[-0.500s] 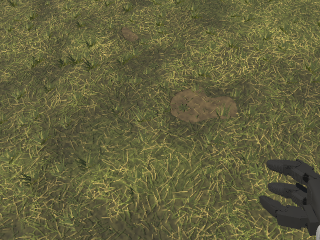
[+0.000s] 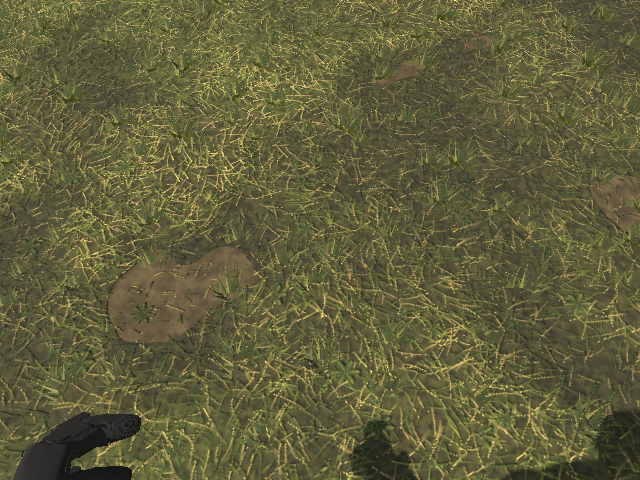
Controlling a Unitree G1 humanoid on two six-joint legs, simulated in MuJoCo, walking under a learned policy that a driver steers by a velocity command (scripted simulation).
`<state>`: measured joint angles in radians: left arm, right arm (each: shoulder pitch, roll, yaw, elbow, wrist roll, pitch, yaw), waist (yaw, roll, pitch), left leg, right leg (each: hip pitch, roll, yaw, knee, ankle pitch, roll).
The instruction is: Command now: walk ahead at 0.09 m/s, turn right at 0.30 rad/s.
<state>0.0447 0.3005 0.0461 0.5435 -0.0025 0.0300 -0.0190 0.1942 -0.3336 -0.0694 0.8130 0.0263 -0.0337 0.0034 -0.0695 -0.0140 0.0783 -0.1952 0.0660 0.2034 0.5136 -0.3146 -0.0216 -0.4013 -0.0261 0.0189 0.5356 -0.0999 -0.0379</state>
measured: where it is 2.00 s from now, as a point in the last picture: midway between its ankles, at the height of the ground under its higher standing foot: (352, 374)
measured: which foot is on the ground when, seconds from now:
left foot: down 0.00-0.00, up 0.02-0.28, down 0.30-1.00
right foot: down 0.00-0.76, up 0.78-1.00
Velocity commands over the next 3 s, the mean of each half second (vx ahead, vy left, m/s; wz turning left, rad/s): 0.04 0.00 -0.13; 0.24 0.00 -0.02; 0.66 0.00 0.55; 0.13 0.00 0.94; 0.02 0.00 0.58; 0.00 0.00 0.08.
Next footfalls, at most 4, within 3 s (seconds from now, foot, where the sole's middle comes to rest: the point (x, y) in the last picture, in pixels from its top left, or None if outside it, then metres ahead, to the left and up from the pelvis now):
0.30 left None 0.08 0.15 -0.77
1.06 right None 0.23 -0.16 -0.77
1.48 left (317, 398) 0.60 0.02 -0.77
1.96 right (361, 322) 0.77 -0.09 -0.77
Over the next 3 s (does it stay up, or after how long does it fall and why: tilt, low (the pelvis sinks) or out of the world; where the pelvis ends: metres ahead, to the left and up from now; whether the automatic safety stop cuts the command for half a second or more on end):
stays up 0.61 -0.08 0.00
